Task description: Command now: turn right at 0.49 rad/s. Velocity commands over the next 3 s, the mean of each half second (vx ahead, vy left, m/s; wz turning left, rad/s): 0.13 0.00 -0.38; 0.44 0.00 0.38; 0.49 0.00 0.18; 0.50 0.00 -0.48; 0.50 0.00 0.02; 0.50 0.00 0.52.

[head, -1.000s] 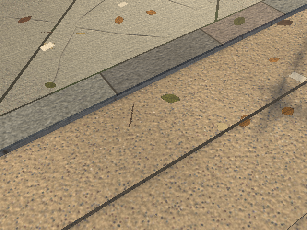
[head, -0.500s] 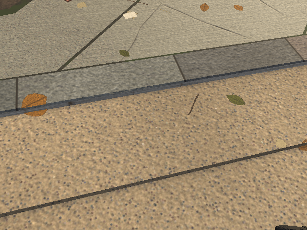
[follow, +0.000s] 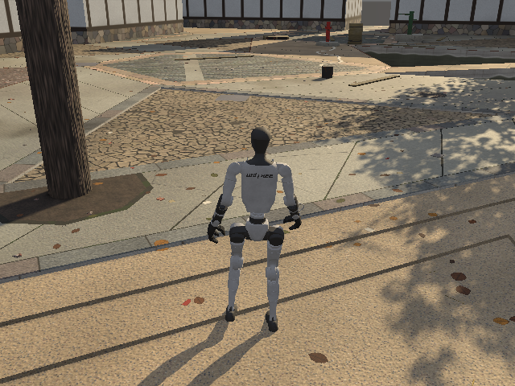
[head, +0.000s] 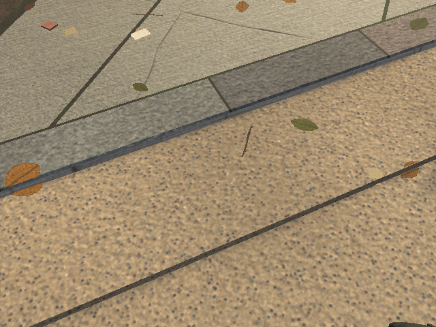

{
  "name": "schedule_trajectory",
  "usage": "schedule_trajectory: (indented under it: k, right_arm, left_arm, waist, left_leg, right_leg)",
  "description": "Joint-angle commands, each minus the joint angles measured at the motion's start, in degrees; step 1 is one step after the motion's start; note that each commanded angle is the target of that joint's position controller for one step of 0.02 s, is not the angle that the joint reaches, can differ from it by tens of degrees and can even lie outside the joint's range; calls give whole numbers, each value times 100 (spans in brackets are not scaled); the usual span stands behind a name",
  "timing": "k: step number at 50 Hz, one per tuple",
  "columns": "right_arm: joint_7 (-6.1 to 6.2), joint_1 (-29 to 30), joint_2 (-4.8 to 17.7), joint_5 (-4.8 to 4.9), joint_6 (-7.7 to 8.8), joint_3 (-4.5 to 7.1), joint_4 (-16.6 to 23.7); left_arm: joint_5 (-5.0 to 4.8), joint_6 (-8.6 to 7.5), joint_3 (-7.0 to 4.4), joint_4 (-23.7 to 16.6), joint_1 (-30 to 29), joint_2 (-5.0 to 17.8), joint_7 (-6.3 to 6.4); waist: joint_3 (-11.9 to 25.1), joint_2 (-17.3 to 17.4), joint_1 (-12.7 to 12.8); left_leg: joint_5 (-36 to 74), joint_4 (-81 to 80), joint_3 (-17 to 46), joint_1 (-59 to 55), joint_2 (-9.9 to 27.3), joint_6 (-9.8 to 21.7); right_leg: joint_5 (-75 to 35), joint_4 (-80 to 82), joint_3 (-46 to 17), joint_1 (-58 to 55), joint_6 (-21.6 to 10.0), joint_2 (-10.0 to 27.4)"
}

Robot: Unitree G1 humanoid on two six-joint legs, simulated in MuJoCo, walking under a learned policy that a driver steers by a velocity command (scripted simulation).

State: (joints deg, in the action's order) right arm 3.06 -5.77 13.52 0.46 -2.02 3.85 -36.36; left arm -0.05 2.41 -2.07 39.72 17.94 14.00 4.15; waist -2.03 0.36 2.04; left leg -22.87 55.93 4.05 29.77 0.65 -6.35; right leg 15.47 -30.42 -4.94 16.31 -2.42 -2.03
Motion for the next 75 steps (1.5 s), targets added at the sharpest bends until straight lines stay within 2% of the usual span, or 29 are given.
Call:
schedule_trajectory:
  k: [1, 4, 7, 8, 13, 16, 19, 21, 22, 23, 26, 30, 36, 40, 42, 43, 44, 45, 46, 47, 49, 54, 62, 67, 68, 69, 70, 73, 75]
  right_arm:
    - [-91, 511, 218, 96, 215, 8, 453]
    - [-172, -191, 458, 60, 336, 115, 178]
    - [-150, -693, 1102, -265, 306, 392, 17]
    - [-83, -500, 833, -309, 277, 281, 227]
    - [-30, 497, 618, -134, 105, 139, 453]
    - [-34, 164, 999, -68, 178, 229, 332]
    - [-87, 148, 779, 35, 200, 184, 191]
    - [-276, 79, -171, -70, 216, -108, 304]
    - [-347, 162, -17, 305, 329, -122, 602]
    - [-333, 813, 465, 525, 414, -55, 770]
    - [-236, 130, 695, 178, 440, 49, 327]
    - [-332, 128, 349, 137, 424, -35, 244]
    - [-616, 1248, -119, 117, 525, -263, 714]
    - [-716, 474, 307, 143, 483, -81, 730]
    - [-633, -1317, 1055, 166, 382, 256, 283]
    - [-504, -1939, 1405, 147, 305, 331, 3]
    - [-458, -1648, 1730, 39, 406, 364, 201]
    - [-421, -1483, 1223, -38, 478, 257, 240]
    - [-413, -1281, 985, -22, 551, 175, 178]
    - [-437, -1005, 937, 49, 621, 153, 179]
    - [-437, -605, 793, -18, 686, 112, 273]
    - [-320, -755, 891, 71, 690, 113, 110]
    - [-265, -1555, 1032, 124, 565, 115, -209]
    - [-229, -1389, 1098, 12, 438, 99, -280]
    - [-219, -1310, 943, -79, 449, 12, -163]
    - [-232, -1952, 587, -74, 545, -105, -104]
    - [-254, -2025, 746, -56, 649, -130, -100]
    - [-352, -540, 894, -44, 858, -107, 215]
    - [-355, -588, 765, -143, 864, -98, 252]
  left_arm:
    - [-34, 66, -360, -439, 78, 1064, -2]
    - [-183, 99, -352, -595, -375, 966, -70]
    - [-106, 6, -306, -730, -577, 625, -175]
    - [-56, -50, -401, -562, -500, 777, -249]
    - [-241, 271, -404, -452, -181, 793, -385]
    - [-166, 163, -240, -639, -584, 578, -517]
    - [-195, 39, -277, 212, 924, 563, -526]
    - [-34, -144, -201, 401, 1546, 744, -535]
    - [-27, -313, -427, 119, 1406, 1622, -551]
    - [46, -471, -453, 136, 1007, 1569, -566]
    - [95, -664, -133, 204, 74, 735, -469]
    - [186, -743, -56, 474, 570, 378, -344]
    - [72, -653, -58, 832, 1171, 642, -195]
    - [29, -571, -150, 857, 922, 1137, -127]
    - [-39, -578, -228, 666, 424, 1306, -135]
    - [131, -682, -92, 417, 521, 774, -161]
    - [64, -909, 78, 80, 938, 237, -320]
    - [-92, -1108, -125, 12, 83, 918, -434]
    - [-241, -1155, -115, -253, -295, 858, -462]
    - [-141, -1161, -80, -264, -380, 707, -409]
    - [-17, -1025, -127, -254, -162, 709, -370]
    - [212, -806, -78, -534, -835, 587, -320]
    - [-31, -917, -11, -787, -2208, 520, -502]
    - [-21, -973, -251, -568, -1067, 929, -580]
    - [31, -981, -316, -392, -50, 1154, -574]
    - [128, -958, -462, -258, 596, 1703, -583]
    - [-53, -934, -414, -161, 690, 1348, -645]
    - [6, -759, -232, -366, -60, 786, -541]
    - [47, -756, -162, -355, -122, 646, -536]
  waist:
    - [516, -1062, 174]
    - [562, -1053, -209]
    - [1212, 1711, -372]
    - [1120, 848, -345]
    - [857, 1276, 221]
    - [567, 1174, 13]
    - [293, 372, 501]
    - [234, -1561, 369]
    - [144, -1560, 328]
    - [-507, -917, 451]
    - [-890, -755, -151]
    - [-634, -484, -27]
    - [-573, -521, 398]
    - [311, -1395, -397]
    - [1231, -1124, -1410]
    - [1639, 101, -1238]
    - [2635, 1410, -606]
    - [2233, 570, -987]
    - [1240, 256, -741]
    - [657, -404, -414]
    - [325, -139, -5]
    - [17, -3, -43]
    - [210, 538, -808]
    - [761, 657, -117]
    - [1620, 375, 317]
    - [2270, -1161, 153]
    - [2285, -1513, 186]
    - [331, -3, 148]
    - [186, -174, -157]
  left_leg:
    - [-342, -1240, -268, 8, -265, 10]
    - [1073, -3175, -350, -1201, -354, 285]
    - [3599, -3402, 1946, -3560, 1912, 1887]
    - [4503, -3255, 1656, -3398, 2083, 2032]
    - [721, -3813, -163, -1662, 892, 1547]
    - [43, -3909, -70, -1366, 1111, 1613]
    - [-402, -2481, -303, -424, 946, 1637]
    - [-2052, 1518, -833, 2167, 239, 1028]
    - [-1411, 2138, -121, 3286, 90, 995]
    - [-568, 2522, 236, 3656, 329, 996]
    - [926, 2919, 511, 3368, 421, 759]
    - [1717, 2464, 280, 3051, 254, 641]
    - [1919, -238, -1082, 1921, 95, 956]
    - [902, -939, -1522, 446, -537, 1517]
    - [1455, -2193, -1035, -2124, -726, 1863]
    - [1387, -2151, 796, -4240, 281, 2079]
    - [-207, -3370, 4612, -5374, 1759, 3352]
    - [-658, -4007, 4449, -4741, 1658, 3010]
    - [-521, -4137, 3591, -3807, 1509, 2738]
    - [230, -4234, 2939, -2886, 1249, 2558]
    - [1116, -4427, 2075, -1857, 806, 2483]
    - [2072, -4562, 1126, -931, 317, 2326]
    - [1845, -3895, 1250, -2164, 665, 1973]
    - [5084, -2246, 972, -3161, 723, 1589]
    - [4633, -827, 710, -2370, 497, 1419]
    - [1828, 1375, 150, -76, -456, 850]
    - [-682, 2082, 388, 1053, -547, 746]
    - [406, 2031, 234, 1693, 148, 781]
    - [696, 1519, 129, 1311, 319, 682]
  right_leg:
    - [-1445, 740, -1650, -886, -1004, 1217]
    - [-1931, 471, -1810, -571, -640, 1002]
    - [1829, -1781, -511, 1870, 413, -378]
    - [2240, -2919, -691, 1986, 632, -236]
    - [814, -3622, 821, 907, 1131, 167]
    - [1391, -1644, 763, 38, 671, 425]
    - [662, 677, 1214, -1731, 186, 244]
    - [540, 315, -878, -2935, -19, 1319]
    - [1119, 1552, -3210, -2183, -1172, 2881]
    - [2910, 2448, -3687, -1556, -1554, 3079]
    - [1943, 2275, -1647, -895, -875, 2139]
    - [-462, 2203, 338, -1026, -506, 1570]
    - [-3099, 2458, 1356, -1647, -270, 1562]
    - [-7985, 742, 1591, -2654, -286, 1872]
    - [-7414, -1428, 1624, -1928, -130, 1630]
    - [-1966, -3232, 1319, 136, 9, 1044]
    - [1493, -5170, 211, 2097, 193, -155]
    - [976, -5579, -597, 2591, 109, 111]
    - [520, -5271, -385, 2792, 37, 319]
    - [288, -4890, -252, 2626, 52, 579]
    - [36, -4642, -216, 2117, 140, 846]
    - [-747, -3128, 262, 2110, 579, 847]
    - [-2017, -198, 330, 1632, 580, 422]
    - [-1203, 592, 620, 281, -253, 72]
    - [-1738, 307, -121, -1421, -645, 689]
    - [-1349, 499, -2727, -3539, -1657, 1987]
    - [-294, 1269, -4241, -3932, -1926, 2333]
    - [-313, 1570, -2458, -1879, -1366, 1625]
    - [-1236, 1803, -1985, -1255, -1269, 1249]
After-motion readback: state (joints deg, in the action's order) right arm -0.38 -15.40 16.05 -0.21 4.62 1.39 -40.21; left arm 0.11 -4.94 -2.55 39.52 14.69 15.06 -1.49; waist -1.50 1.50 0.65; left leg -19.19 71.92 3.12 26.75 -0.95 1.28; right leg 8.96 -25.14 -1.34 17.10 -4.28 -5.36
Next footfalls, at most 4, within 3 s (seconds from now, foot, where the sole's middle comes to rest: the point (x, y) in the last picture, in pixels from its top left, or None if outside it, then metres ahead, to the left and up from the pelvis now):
0.06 left None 0.07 0.16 -0.75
0.42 right None -0.05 -0.08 -0.78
0.84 left None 0.34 0.07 -0.74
1.36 right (272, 266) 0.64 -0.08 -0.74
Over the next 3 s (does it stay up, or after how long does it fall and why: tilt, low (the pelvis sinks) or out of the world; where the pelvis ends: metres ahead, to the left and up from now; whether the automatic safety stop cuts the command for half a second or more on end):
stays up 1.28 -0.05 0.11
